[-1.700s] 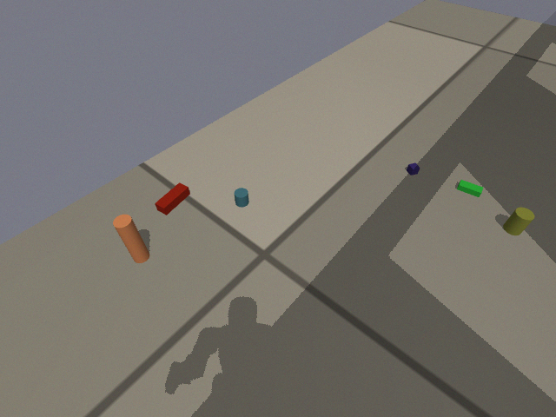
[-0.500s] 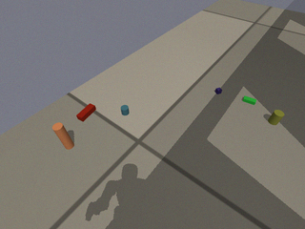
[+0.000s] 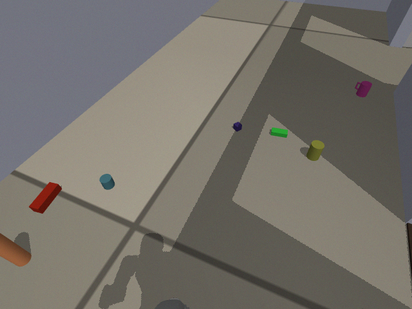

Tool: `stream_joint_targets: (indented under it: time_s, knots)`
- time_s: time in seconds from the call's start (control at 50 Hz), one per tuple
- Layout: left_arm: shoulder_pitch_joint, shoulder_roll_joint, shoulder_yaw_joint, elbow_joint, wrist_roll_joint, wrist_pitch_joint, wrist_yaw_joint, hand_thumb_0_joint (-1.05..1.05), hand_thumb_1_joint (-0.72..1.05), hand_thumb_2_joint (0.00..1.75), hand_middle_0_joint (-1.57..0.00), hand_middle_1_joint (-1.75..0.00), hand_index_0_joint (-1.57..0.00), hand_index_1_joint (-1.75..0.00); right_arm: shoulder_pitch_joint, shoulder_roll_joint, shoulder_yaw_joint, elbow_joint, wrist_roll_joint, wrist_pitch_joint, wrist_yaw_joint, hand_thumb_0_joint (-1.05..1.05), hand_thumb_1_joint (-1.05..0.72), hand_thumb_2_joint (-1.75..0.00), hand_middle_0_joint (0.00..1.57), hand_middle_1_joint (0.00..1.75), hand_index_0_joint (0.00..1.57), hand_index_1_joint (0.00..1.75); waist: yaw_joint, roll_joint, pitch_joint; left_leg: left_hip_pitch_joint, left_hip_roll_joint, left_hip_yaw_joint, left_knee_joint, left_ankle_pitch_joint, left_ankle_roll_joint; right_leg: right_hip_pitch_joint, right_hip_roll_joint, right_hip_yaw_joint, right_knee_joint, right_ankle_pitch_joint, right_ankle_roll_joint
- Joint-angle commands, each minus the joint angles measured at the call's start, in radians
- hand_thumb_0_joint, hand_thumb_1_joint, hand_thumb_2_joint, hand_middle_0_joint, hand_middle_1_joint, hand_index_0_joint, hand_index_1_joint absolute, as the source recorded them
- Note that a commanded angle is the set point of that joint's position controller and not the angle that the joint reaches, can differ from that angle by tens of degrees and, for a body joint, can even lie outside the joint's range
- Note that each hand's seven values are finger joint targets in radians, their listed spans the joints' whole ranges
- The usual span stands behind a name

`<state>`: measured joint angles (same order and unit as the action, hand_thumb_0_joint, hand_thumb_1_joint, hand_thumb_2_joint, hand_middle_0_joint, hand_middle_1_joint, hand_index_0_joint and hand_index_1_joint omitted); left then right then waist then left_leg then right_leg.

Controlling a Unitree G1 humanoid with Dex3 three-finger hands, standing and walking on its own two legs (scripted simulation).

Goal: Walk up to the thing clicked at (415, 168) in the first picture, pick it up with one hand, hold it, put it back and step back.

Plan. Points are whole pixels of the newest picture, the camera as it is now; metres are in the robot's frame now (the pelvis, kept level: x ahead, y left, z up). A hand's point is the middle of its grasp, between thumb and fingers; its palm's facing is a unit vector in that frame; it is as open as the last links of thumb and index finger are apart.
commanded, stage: walk up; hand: left
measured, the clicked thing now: (237, 126) +1.43 -0.13 -0.74
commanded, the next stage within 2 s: none
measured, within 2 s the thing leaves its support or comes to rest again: neither
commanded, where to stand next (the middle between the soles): +0.96 -0.23 m, yaw -16 degrees
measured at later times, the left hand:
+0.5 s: hand (148, 194) +0.43 +0.21 -0.12, palm faces -0.30 -0.88 -0.37, open 7.4 cm
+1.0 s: hand (159, 171) +0.55 +0.20 -0.17, palm faces -0.32 -0.88 -0.35, open 7.4 cm
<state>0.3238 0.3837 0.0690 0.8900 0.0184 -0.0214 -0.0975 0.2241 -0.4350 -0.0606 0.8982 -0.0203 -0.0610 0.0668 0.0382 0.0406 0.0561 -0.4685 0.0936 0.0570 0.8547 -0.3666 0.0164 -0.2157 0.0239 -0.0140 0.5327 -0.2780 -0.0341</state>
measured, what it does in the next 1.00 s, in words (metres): walks ahead, turning right: left foot, then right foot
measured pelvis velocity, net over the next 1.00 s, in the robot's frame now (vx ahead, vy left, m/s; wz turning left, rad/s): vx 0.44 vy -0.06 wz -0.30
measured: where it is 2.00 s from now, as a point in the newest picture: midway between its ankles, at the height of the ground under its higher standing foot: (253, 198)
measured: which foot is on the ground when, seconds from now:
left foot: up 0.00-0.10, down 0.12-0.54, up 0.56-0.88, down 0.90-1.00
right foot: down 0.00-0.12, up 0.14-0.50, down 0.52-0.92, up 0.94-1.00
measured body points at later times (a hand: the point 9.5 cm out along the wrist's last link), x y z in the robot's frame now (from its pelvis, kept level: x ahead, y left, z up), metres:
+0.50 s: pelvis +0.23 -0.03 -0.01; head +0.24 -0.04 +0.44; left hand +0.45 +0.25 -0.09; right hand +0.14 -0.36 -0.11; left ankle +0.16 +0.13 -0.73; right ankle +0.33 -0.18 -0.72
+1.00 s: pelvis +0.44 -0.06 -0.01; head +0.46 -0.04 +0.44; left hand +0.57 +0.25 -0.14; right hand +0.41 -0.40 -0.10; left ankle +0.54 +0.04 -0.73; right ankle +0.36 -0.18 -0.68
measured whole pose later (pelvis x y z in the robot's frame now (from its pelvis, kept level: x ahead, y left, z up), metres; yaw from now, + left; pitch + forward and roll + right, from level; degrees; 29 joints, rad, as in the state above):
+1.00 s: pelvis +0.44 -0.06 -0.01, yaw -17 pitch -2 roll +0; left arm 0.34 0.45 0.05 0.92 0.01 -0.03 -0.05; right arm 0.30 -0.42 -0.06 0.86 -0.01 -0.10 0.05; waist 0.00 -0.06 0.05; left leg -0.37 0.07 0.12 0.66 -0.25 0.02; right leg -0.38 0.02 0.07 1.05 -0.43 -0.04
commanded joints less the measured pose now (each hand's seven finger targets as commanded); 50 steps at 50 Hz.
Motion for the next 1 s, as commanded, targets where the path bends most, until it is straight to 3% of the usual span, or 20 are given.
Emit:
stream_joint_targets:
  time_s: [0.0, 0.06, 0.08, 0.1, 0.12, 0.16, 0.24, 0.32, 0.42, 0.48, 0.5, 0.52, 0.54, 0.64, 0.78, 0.86, 0.88, 0.9, 0.92, 0.98]
  knots:
    - [-0.099, 0.304, 0.081, -0.136, -0.003, -0.048, 0.026, 0.00, 0.90, 0.90, -0.20, -0.30, -0.20, -0.30, 0.022, -0.203, -0.080, -0.090, -0.008, -0.037, -0.010, 0.00, -0.90, -0.90, 0.20, 0.30, 0.20, 0.30, -0.040, -0.145, -0.003, 0.119, 0.002, -0.009, -0.159, 0.125, -0.007, -0.145, -0.218, 0.270, -0.278, -0.241, -0.158]
    - [-0.144, 0.263, 0.061, -0.160, 0.005, -0.046, 0.026, 0.00, 0.90, 0.90, -0.20, -0.30, -0.20, -0.30, 0.164, -0.204, -0.095, -0.066, -0.015, -0.060, -0.023, 0.00, -0.90, -0.90, 0.20, 0.30, 0.20, 0.30, -0.133, -0.066, -0.036, 0.440, -0.040, 0.022, -0.273, 0.161, 0.006, -0.338, -0.156, 0.189, -0.059, -0.230, -0.120]
    - [-0.108, 0.203, 0.042, -0.161, 0.005, -0.044, 0.026, 0.00, 0.90, 0.90, -0.20, -0.30, -0.20, -0.30, 0.264, -0.250, -0.113, -0.040, -0.024, -0.071, -0.037, 0.00, -0.90, -0.90, 0.20, 0.30, 0.20, 0.30, -0.179, 0.115, -0.082, 0.615, 0.012, -0.091, -0.376, -0.020, 0.037, -0.472, -0.070, 0.127, 0.213, -0.179, -0.088]
    - [-0.075, 0.116, 0.019, -0.167, 0.001, -0.047, 0.030, 0.00, 0.90, 0.90, -0.20, -0.30, -0.20, -0.30, 0.339, -0.327, -0.128, -0.046, -0.040, -0.083, -0.050, 0.00, -0.90, -0.90, 0.20, 0.30, 0.20, 0.30, -0.195, 0.307, -0.096, 0.660, 0.253, -0.514, -0.555, -0.364, 0.088, -0.626, 0.082, 0.099, 0.563, -0.249, -0.037]
    - [-0.019, 0.205, 0.030, -0.148, 0.003, -0.042, 0.043, 0.00, 0.90, 0.90, -0.20, -0.30, -0.20, -0.30, 0.217, -0.356, -0.125, -0.091, -0.009, -0.084, -0.050, 0.00, -0.90, -0.90, 0.20, 0.30, 0.20, 0.30, -0.130, 0.173, -0.074, 0.540, 0.406, -0.808, -0.740, -0.563, 0.172, -0.620, 0.040, 0.147, 0.679, -0.231, -0.029]
    - [-0.017, 0.284, 0.043, -0.107, -0.001, -0.048, 0.043, 0.00, 0.90, 0.90, -0.20, -0.30, -0.20, -0.30, 0.076, -0.311, -0.106, -0.121, 0.014, -0.085, -0.046, 0.00, -0.90, -0.90, 0.20, 0.30, 0.20, 0.30, -0.058, 0.042, 0.017, 0.386, 0.360, -0.607, -0.705, -0.390, 0.180, -0.554, -0.071, 0.183, 0.676, -0.098, -0.014]
    - [-0.071, 0.249, 0.045, -0.088, -0.013, -0.044, 0.016, 0.00, 0.90, 0.90, -0.20, -0.30, -0.20, -0.30, 0.119, -0.246, -0.078, -0.100, 0.001, -0.089, -0.045, 0.00, -0.90, -0.90, 0.20, 0.30, 0.20, 0.30, -0.081, 0.086, 0.017, 0.360, 0.229, -0.187, -0.647, 0.068, 0.179, -0.441, -0.115, 0.117, 0.465, -0.026, 0.032]
    - [-0.185, 0.204, 0.034, -0.130, -0.012, -0.037, -0.005, 0.00, 0.90, 0.90, -0.20, -0.30, -0.20, -0.30, 0.145, -0.272, -0.083, -0.104, 0.000, -0.082, -0.042, 0.00, -0.90, -0.90, 0.20, 0.30, 0.20, 0.30, -0.097, 0.102, -0.006, 0.408, 0.208, -0.023, -0.590, 0.334, 0.187, -0.378, -0.115, 0.031, 0.250, 0.023, 0.029]
    - [-0.219, 0.194, 0.040, -0.115, -0.013, -0.029, -0.013, 0.00, 0.90, 0.90, -0.20, -0.30, -0.20, -0.30, 0.120, -0.288, -0.086, -0.114, 0.006, -0.058, -0.041, 0.00, -0.90, -0.90, 0.20, 0.30, 0.20, 0.30, -0.078, 0.102, -0.028, 0.329, 0.197, 0.036, -0.537, 0.233, 0.140, -0.158, -0.068, -0.056, 0.087, 0.122, -0.007]
    - [-0.007, 0.266, 0.078, -0.041, -0.008, -0.041, 0.011, 0.00, 0.90, 0.90, -0.20, -0.30, -0.20, -0.30, 0.125, -0.228, -0.059, -0.124, 0.005, -0.045, -0.043, 0.00, -0.90, -0.90, 0.20, 0.30, 0.20, 0.30, 0.048, -0.111, -0.145, 0.195, 0.111, 0.120, -0.099, 0.349, 0.084, 0.242, -0.016, -0.055, -0.012, 0.082, -0.040]
    - [0.108, 0.350, 0.111, -0.032, -0.001, -0.049, 0.030, 0.00, 0.90, 0.90, -0.20, -0.30, -0.20, -0.30, 0.177, -0.155, -0.031, -0.140, 0.009, -0.044, -0.042, 0.00, -0.90, -0.90, 0.20, 0.30, 0.20, 0.30, 0.094, -0.313, -0.206, 0.002, 0.027, 0.122, 0.174, 0.150, 0.049, 0.404, -0.166, 0.210, -0.093, -0.157, -0.077]
    - [0.085, 0.417, 0.112, -0.075, -0.011, -0.056, 0.043, 0.00, 0.90, 0.90, -0.20, -0.30, -0.20, -0.30, 0.199, -0.146, -0.019, -0.151, 0.022, -0.040, -0.041, 0.00, -0.90, -0.90, 0.20, 0.30, 0.20, 0.30, 0.069, -0.374, -0.189, -0.224, -0.069, 0.058, 0.340, -0.133, 0.010, 0.443, -0.406, 0.681, -0.254, -0.249, -0.197]
    - [0.035, 0.409, 0.106, -0.084, -0.034, -0.051, 0.043, 0.00, 0.90, 0.90, -0.20, -0.30, -0.20, -0.30, 0.129, -0.246, -0.048, -0.134, 0.013, -0.032, -0.051, 0.00, -0.90, -0.90, 0.20, 0.30, 0.20, 0.30, 0.068, -0.207, -0.121, -0.210, 0.001, -0.055, 0.386, -0.122, 0.011, 0.297, -0.427, 0.709, -0.271, -0.261, -0.257]
    - [-0.103, 0.299, 0.068, -0.121, -0.030, -0.064, 0.052, 0.00, 0.90, 0.90, -0.20, -0.30, -0.20, -0.30, 0.217, -0.215, -0.050, -0.054, 0.008, -0.014, -0.029, 0.00, -0.90, -0.90, 0.20, 0.30, 0.20, 0.30, -0.045, -0.204, 0.005, -0.027, 0.056, -0.060, 0.183, 0.057, 0.002, -0.055, -0.221, 0.265, -0.262, -0.044, -0.174]
    - [-0.068, 0.312, 0.068, -0.140, -0.012, -0.079, 0.044, 0.00, 0.90, 0.90, -0.20, -0.30, -0.20, -0.30, 0.070, -0.187, -0.062, -0.098, -0.008, -0.030, 0.003, 0.00, -0.90, -0.90, 0.20, 0.30, 0.20, 0.30, -0.013, -0.187, 0.010, 0.055, 0.036, -0.013, -0.146, 0.143, -0.022, -0.149, -0.235, 0.243, -0.273, -0.229, -0.184]
    - [-0.107, 0.252, 0.036, -0.148, -0.001, -0.073, 0.047, 0.00, 0.90, 0.90, -0.20, -0.30, -0.20, -0.30, 0.258, -0.217, -0.091, -0.035, -0.011, -0.056, -0.016, 0.00, -0.90, -0.90, 0.20, 0.30, 0.20, 0.30, -0.139, -0.023, -0.082, 0.493, -0.041, 0.028, -0.267, 0.122, 0.008, -0.353, -0.155, 0.142, 0.042, -0.164, -0.113]
    - [-0.062, 0.186, 0.015, -0.145, -0.005, -0.071, 0.047, 0.00, 0.90, 0.90, -0.20, -0.30, -0.20, -0.30, 0.329, -0.280, -0.111, -0.024, -0.019, -0.064, -0.028, 0.00, -0.90, -0.90, 0.20, 0.30, 0.20, 0.30, -0.178, 0.201, -0.108, 0.609, 0.081, -0.172, -0.421, -0.133, 0.056, -0.478, -0.051, 0.046, 0.355, -0.129, -0.074]
    - [-0.024, 0.145, 0.001, -0.147, -0.016, -0.070, 0.055, 0.00, 0.90, 0.90, -0.20, -0.30, -0.20, -0.30, 0.325, -0.341, -0.115, -0.060, -0.021, -0.070, -0.035, 0.00, -0.90, -0.90, 0.20, 0.30, 0.20, 0.30, -0.152, 0.284, -0.084, 0.586, 0.344, -0.668, -0.651, -0.377, 0.128, -0.622, 0.074, 0.038, 0.597, -0.235, -0.016]
    - [-0.030, 0.268, 0.027, -0.125, -0.008, -0.064, 0.069, 0.00, 0.90, 0.90, -0.20, -0.30, -0.20, -0.30, 0.247, -0.365, -0.118, -0.087, 0.018, -0.065, -0.034, 0.00, -0.90, -0.90, 0.20, 0.30, 0.20, 0.30, -0.125, 0.134, -0.049, 0.473, 0.406, -0.772, -0.706, -0.476, 0.200, -0.596, 0.000, 0.129, 0.666, -0.232, -0.028]
    - [0.012, 0.284, 0.033, -0.055, -0.019, -0.065, 0.062, 0.00, 0.90, 0.90, -0.20, -0.30, -0.20, -0.30, 0.128, -0.266, -0.080, -0.104, 0.017, -0.061, -0.039, 0.00, -0.90, -0.90, 0.20, 0.30, 0.20, 0.30, -0.059, 0.082, 0.016, 0.355, 0.258, -0.386, -0.645, -0.192, 0.175, -0.489, -0.092, 0.129, 0.578, -0.065, -0.001]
